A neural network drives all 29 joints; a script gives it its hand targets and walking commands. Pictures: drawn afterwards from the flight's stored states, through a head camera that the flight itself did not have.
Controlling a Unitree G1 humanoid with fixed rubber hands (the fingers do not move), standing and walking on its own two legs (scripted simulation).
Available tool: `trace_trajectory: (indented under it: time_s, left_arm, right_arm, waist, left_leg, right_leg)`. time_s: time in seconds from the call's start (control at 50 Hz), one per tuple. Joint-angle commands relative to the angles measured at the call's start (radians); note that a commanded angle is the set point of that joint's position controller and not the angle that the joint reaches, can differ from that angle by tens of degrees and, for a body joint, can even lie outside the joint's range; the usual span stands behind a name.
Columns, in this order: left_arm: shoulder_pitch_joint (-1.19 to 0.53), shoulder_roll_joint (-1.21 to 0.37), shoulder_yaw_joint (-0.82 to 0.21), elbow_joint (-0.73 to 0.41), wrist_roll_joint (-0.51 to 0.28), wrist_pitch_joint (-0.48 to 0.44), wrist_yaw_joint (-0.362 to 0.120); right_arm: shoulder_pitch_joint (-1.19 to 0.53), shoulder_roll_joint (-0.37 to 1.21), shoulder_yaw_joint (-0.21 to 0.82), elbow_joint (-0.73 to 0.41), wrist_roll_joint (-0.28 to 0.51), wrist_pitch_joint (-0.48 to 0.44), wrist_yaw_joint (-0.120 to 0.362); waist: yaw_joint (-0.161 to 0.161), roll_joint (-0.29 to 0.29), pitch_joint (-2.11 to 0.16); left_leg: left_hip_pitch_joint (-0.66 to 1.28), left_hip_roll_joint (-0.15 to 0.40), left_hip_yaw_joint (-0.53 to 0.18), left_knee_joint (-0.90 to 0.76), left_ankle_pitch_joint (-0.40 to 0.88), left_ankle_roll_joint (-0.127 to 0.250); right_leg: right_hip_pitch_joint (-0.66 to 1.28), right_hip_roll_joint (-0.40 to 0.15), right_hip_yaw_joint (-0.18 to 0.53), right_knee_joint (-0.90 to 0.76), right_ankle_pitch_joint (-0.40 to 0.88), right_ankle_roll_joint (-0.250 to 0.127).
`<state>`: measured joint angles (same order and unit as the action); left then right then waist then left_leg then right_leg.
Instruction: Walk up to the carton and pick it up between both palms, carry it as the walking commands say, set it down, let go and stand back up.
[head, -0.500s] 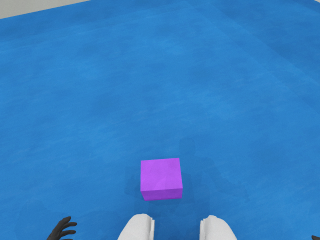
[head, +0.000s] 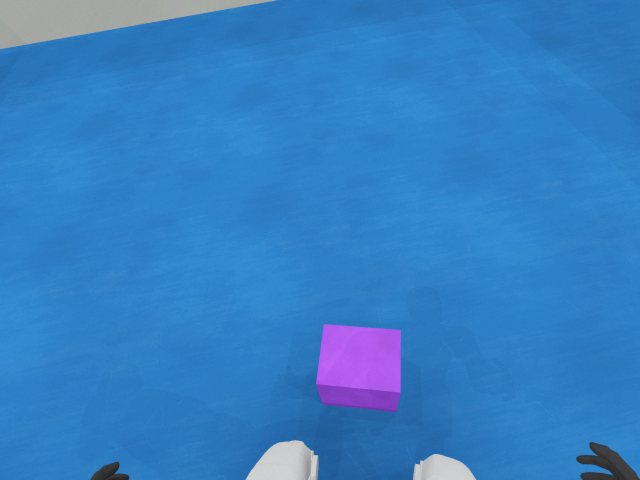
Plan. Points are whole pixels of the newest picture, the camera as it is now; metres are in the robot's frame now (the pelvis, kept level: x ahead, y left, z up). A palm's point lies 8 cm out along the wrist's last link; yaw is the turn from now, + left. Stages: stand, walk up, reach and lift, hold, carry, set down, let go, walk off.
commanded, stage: walk up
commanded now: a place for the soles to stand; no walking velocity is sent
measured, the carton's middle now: (360, 368) +0.47 +0.01 -0.64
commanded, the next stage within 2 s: stand in 1.94 s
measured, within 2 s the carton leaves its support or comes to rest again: neither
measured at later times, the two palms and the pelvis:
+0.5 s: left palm out of the picture +0.12 +0.34 -0.09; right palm out of the picture +0.12 -0.27 -0.08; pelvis +0.02 +0.03 +0.02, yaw +0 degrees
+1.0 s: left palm out of the picture +0.12 +0.32 -0.06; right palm out of the picture +0.11 -0.28 -0.08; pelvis +0.02 +0.02 +0.04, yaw -1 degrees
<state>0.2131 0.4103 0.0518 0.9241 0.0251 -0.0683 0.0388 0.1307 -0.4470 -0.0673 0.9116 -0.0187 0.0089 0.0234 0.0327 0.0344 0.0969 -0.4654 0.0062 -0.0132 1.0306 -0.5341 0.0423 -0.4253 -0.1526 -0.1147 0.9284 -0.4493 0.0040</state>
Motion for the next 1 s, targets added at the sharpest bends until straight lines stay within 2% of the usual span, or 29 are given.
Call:
trace_trajectory:
  time_s: [0.0,0.02,0.04,0.06,0.08,0.1,0.14,0.16,0.18,0.2,0.24,0.26,0.28,0.3,0.34,0.38,0.42,0.46,0.54,0.64,0.66,0.68,0.7,0.74,0.78,0.88,0.92,0.96,0.98]
  left_arm:
    - [-0.095,0.211,0.042,-0.101,-0.004,0.012,-0.008]
    - [-0.113,0.194,0.037,-0.102,-0.016,0.017,-0.002]
    - [-0.085,0.234,0.044,-0.086,-0.021,0.025,-0.005]
    - [-0.068,0.241,0.045,-0.046,-0.031,0.014,-0.010]
    - [-0.040,0.219,0.045,-0.014,-0.027,0.005,-0.014]
    - [0.023,0.239,0.052,0.009,-0.019,-0.001,-0.013]
    - [-0.007,0.318,0.053,0.014,-0.008,-0.002,-0.010]
    - [-0.077,0.338,0.059,0.003,-0.005,0.002,-0.006]
    - [-0.157,0.305,0.047,-0.010,-0.013,0.006,-0.008]
    - [-0.194,0.256,0.038,-0.017,-0.022,0.006,-0.010]
    - [-0.132,0.219,0.021,0.012,-0.037,0.008,-0.008]
    - [-0.110,0.205,0.012,0.023,-0.041,0.010,-0.009]
    - [-0.076,0.207,0.018,0.043,-0.036,0.012,-0.005]
    - [-0.083,0.220,0.016,0.046,-0.032,0.007,-0.007]
    - [-0.135,0.219,0.018,0.055,-0.035,0.009,-0.012]
    - [-0.140,0.194,-0.005,0.071,-0.036,0.020,-0.013]
    - [-0.135,0.192,-0.009,0.090,-0.030,0.029,-0.014]
    - [-0.147,0.193,-0.010,0.097,-0.025,0.024,-0.017]
    - [-0.166,0.196,-0.014,0.119,-0.019,0.011,-0.014]
    - [-0.204,0.202,-0.014,0.133,-0.016,0.014,-0.016]
    - [-0.214,0.195,-0.018,0.123,-0.017,0.012,-0.021]
    - [-0.211,0.191,-0.014,0.135,-0.017,0.010,-0.023]
    - [-0.205,0.192,-0.016,0.138,-0.014,0.011,-0.023]
    - [-0.217,0.185,-0.014,0.136,-0.016,0.013,-0.024]
    - [-0.209,0.177,-0.020,0.138,-0.012,0.014,-0.025]
    - [-0.216,0.188,-0.003,0.135,-0.014,0.016,-0.025]
    - [-0.198,0.187,-0.006,0.105,-0.009,0.018,-0.032]
    - [-0.180,0.191,0.006,0.117,0.003,0.023,-0.032]
    - [-0.158,0.194,0.013,0.102,0.003,0.023,-0.038]
  right_arm:
    - [0.154,-0.251,-0.082,0.025,-0.017,-0.041,-0.024]
    - [0.062,-0.304,-0.073,-0.009,-0.014,-0.049,-0.031]
    - [-0.024,-0.304,-0.068,-0.047,-0.018,-0.054,-0.036]
    - [-0.058,-0.296,-0.055,-0.029,-0.003,-0.052,-0.038]
    - [-0.086,-0.252,-0.048,-0.022,0.000,-0.055,-0.038]
    - [-0.108,-0.225,-0.035,-0.022,0.008,-0.048,-0.038]
    - [-0.122,-0.161,-0.019,-0.025,0.025,-0.039,-0.038]
    - [-0.082,-0.166,-0.022,0.008,0.019,-0.041,-0.037]
    - [0.012,-0.172,-0.027,0.068,0.012,-0.046,-0.036]
    - [0.022,-0.187,-0.023,0.087,0.003,-0.055,-0.038]
    - [-0.069,-0.210,-0.020,0.066,0.003,-0.059,-0.031]
    - [-0.079,-0.214,-0.014,0.063,0.010,-0.058,-0.035]
    - [-0.109,-0.198,-0.015,0.053,0.007,-0.055,-0.034]
    - [-0.089,-0.191,-0.004,0.062,0.013,-0.053,-0.034]
    - [-0.083,-0.195,-0.006,0.096,0.014,-0.049,-0.039]
    - [-0.107,-0.191,-0.009,0.096,0.013,-0.049,-0.040]
    - [-0.146,-0.197,-0.003,0.103,0.003,-0.046,-0.036]
    - [-0.163,-0.176,-0.006,0.104,0.004,-0.043,-0.034]
    - [-0.155,-0.143,0.001,0.129,0.019,-0.044,-0.031]
    - [-0.172,-0.144,0.008,0.151,0.020,-0.037,-0.026]
    - [-0.160,-0.141,0.005,0.146,0.015,-0.036,-0.024]
    - [-0.160,-0.144,0.006,0.142,0.018,-0.034,-0.024]
    - [-0.163,-0.130,-0.001,0.139,0.014,-0.031,-0.025]
    - [-0.151,-0.130,0.005,0.141,0.014,-0.029,-0.023]
    - [-0.167,-0.144,0.004,0.159,0.011,-0.029,-0.021]
    - [-0.141,-0.126,0.011,0.169,0.017,-0.033,-0.019]
    - [-0.091,-0.162,-0.007,0.159,0.000,-0.033,-0.015]
    - [-0.097,-0.175,-0.016,0.158,0.002,-0.026,-0.010]
    - [-0.115,-0.178,-0.015,0.134,-0.005,-0.027,-0.008]
  waist:
    - [-0.092,0.104,-0.103]
    - [-0.078,0.204,-0.080]
    - [-0.042,0.098,-0.083]
    - [-0.019,0.041,-0.091]
    - [0.005,0.011,-0.148]
    - [0.036,-0.066,-0.223]
    - [0.010,-0.162,-0.118]
    - [-0.015,-0.157,-0.104]
    - [-0.073,-0.125,-0.121]
    - [-0.073,-0.101,-0.116]
    - [-0.018,0.068,-0.107]
    - [-0.012,0.033,-0.129]
    - [0.006,0.056,-0.153]
    - [-0.009,-0.009,-0.185]
    - [-0.014,0.035,-0.187]
    - [-0.018,0.040,-0.187]
    - [-0.007,0.130,-0.146]
    - [-0.007,0.069,-0.127]
    - [-0.025,0.024,-0.173]
    - [-0.026,-0.041,-0.150]
    - [-0.044,-0.026,-0.164]
    - [-0.035,-0.068,-0.164]
    - [-0.041,-0.034,-0.151]
    - [-0.043,-0.071,-0.179]
    - [-0.024,-0.024,-0.181]
    - [-0.042,-0.083,-0.143]
    - [-0.049,-0.021,-0.161]
    - [-0.039,-0.025,-0.104]
    - [-0.025,-0.042,-0.083]
  left_leg:
    - [0.242,0.144,-0.289,-0.509,0.137,0.054]
    - [0.148,0.234,-0.545,-0.637,-0.007,0.148]
    - [0.110,0.266,-0.531,-0.620,-0.027,0.193]
    - [0.036,0.249,-0.459,-0.554,0.065,0.195]
    - [-0.026,0.207,-0.362,-0.460,0.216,0.139]
    - [-0.057,0.133,-0.254,-0.343,0.251,0.087]
    - [-0.044,0.029,-0.004,-0.189,0.155,-0.009]
    - [-0.008,0.027,-0.002,-0.200,0.100,-0.013]
    - [0.080,0.049,-0.018,-0.306,0.163,-0.016]
    - [0.127,0.085,-0.103,-0.397,0.289,0.015]
    - [0.107,0.160,-0.236,-0.454,0.458,0.092]
    - [0.108,0.190,-0.257,-0.458,0.467,0.114]
    - [0.104,0.200,-0.246,-0.457,0.441,0.121]
    - [0.109,0.177,-0.201,-0.442,0.491,0.078]
    - [0.098,0.138,-0.133,-0.458,0.447,0.033]
    - [0.130,0.146,-0.150,-0.511,0.387,0.033]
    - [0.120,0.166,-0.164,-0.569,0.303,0.044]
    - [0.108,0.166,-0.162,-0.566,0.256,0.043]
    - [0.218,0.133,-0.070,-0.521,0.447,-0.002]
    - [0.227,0.140,-0.080,-0.578,0.395,0.008]
    - [0.255,0.126,-0.060,-0.571,0.380,-0.003]
    - [0.276,0.118,-0.049,-0.577,0.383,-0.004]
    - [0.288,0.114,-0.032,-0.572,0.385,-0.015]
    - [0.306,0.117,-0.036,-0.615,0.416,-0.017]
    - [0.294,0.118,-0.040,-0.607,0.414,-0.016]
    - [0.317,0.121,-0.035,-0.637,0.453,-0.020]
    - [0.312,0.110,-0.041,-0.665,0.181,0.005]
    - [0.281,0.106,-0.066,-0.672,0.055,0.013]
    - [0.242,0.111,-0.060,-0.671,0.022,0.013]
  right_leg:
    - [-0.214,0.014,0.029,0.012,0.001,-0.036]
    - [-0.220,0.086,0.063,0.054,-0.125,-0.025]
    - [-0.152,0.067,0.104,0.056,-0.161,-0.026]
    - [-0.020,0.062,0.112,-0.054,-0.075,-0.028]
    - [0.133,0.072,0.088,-0.167,0.023,-0.026]
    - [0.233,0.055,0.168,-0.294,0.108,-0.049]
    - [0.091,-0.097,0.391,-0.452,0.013,-0.116]
    - [0.042,-0.154,0.457,-0.450,0.016,-0.174]
    - [0.041,-0.109,0.361,-0.384,0.076,-0.140]
    - [0.017,-0.051,0.242,-0.297,0.195,-0.087]
    - [0.045,0.086,0.122,-0.171,0.262,-0.034]
    - [0.086,0.087,0.119,-0.187,0.258,-0.029]
    - [0.128,0.095,0.151,-0.215,0.247,-0.033]
    - [0.196,0.063,0.157,-0.275,0.306,-0.038]
    - [0.201,0.041,0.174,-0.279,0.354,-0.054]
    - [0.186,0.048,0.143,-0.279,0.301,-0.042]
    - [0.161,0.074,0.128,-0.293,0.240,-0.037]
    - [0.179,0.076,0.128,-0.336,0.229,-0.027]
    - [0.203,0.024,0.164,-0.388,0.447,-0.035]
    - [0.207,0.029,0.145,-0.442,0.365,-0.024]
    - [0.194,0.022,0.157,-0.469,0.321,-0.019]
    - [0.198,0.021,0.164,-0.489,0.360,-0.024]
    - [0.184,0.011,0.182,-0.506,0.359,-0.031]
    - [0.222,0.018,0.163,-0.497,0.386,-0.026]
    - [0.214,0.015,0.163,-0.506,0.379,-0.017]
    - [0.217,0.011,0.156,-0.533,0.411,-0.025]
    - [0.204,0.047,0.144,-0.509,0.140,-0.039]
    - [0.154,0.064,0.145,-0.520,0.001,-0.037]
    - [0.164,0.068,0.134,-0.508,0.027,-0.033]
